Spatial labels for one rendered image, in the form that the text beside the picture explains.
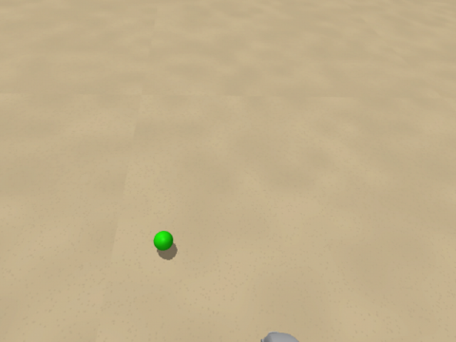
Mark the ball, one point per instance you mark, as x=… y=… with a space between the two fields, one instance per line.
x=163 y=240

